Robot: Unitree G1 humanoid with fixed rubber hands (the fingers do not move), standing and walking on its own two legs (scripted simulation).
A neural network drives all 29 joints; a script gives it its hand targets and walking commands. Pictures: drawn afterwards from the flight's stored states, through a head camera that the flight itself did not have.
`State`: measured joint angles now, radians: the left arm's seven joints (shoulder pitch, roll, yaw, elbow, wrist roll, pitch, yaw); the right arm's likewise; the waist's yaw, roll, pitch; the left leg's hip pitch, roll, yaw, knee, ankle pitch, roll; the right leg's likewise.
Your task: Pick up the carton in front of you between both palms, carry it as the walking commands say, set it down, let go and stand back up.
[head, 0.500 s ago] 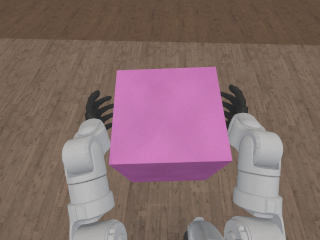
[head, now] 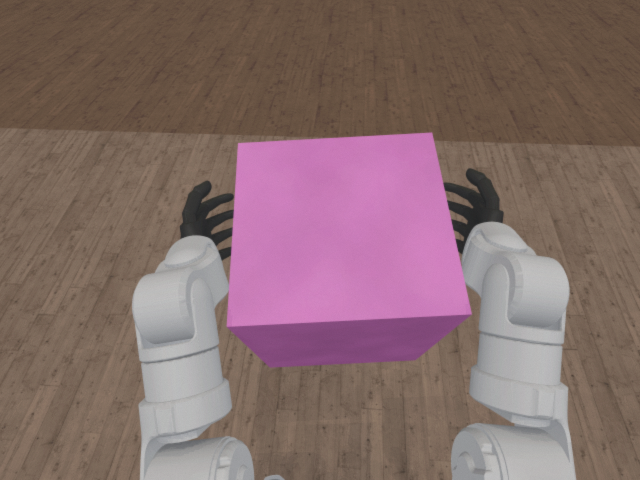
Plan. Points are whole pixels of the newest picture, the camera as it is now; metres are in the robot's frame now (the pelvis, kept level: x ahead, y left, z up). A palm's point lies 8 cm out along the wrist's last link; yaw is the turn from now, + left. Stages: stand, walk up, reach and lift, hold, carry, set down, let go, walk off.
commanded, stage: carry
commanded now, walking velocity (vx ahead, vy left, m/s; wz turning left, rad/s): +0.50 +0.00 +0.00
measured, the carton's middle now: (339, 267) +0.36 +0.00 +0.09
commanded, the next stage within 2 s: none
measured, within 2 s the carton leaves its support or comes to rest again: neither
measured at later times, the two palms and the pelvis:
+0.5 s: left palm (227, 106) +0.63 +0.16 +0.16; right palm (416, 94) +0.66 -0.15 +0.16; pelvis +0.30 -0.02 +0.03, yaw +1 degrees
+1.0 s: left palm (235, 11) +0.95 +0.18 +0.20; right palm (384, 7) +0.93 -0.13 +0.21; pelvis +0.60 +0.04 +0.08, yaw +0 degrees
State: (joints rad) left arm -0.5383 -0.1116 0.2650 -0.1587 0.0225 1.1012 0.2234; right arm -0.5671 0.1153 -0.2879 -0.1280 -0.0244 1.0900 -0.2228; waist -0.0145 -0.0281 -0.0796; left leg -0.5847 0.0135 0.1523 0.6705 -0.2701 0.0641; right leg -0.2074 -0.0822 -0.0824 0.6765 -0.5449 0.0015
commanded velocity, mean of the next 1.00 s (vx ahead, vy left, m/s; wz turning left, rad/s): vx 0.50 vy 0.00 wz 0.00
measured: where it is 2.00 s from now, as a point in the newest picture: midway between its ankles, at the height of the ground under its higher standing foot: (315, 207)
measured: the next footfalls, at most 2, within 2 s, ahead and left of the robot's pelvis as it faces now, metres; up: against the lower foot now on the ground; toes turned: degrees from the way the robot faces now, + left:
right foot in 0.40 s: +0.43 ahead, -0.10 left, +0.05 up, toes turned -6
left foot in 0.82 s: +0.67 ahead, +0.12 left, +0.08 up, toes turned +8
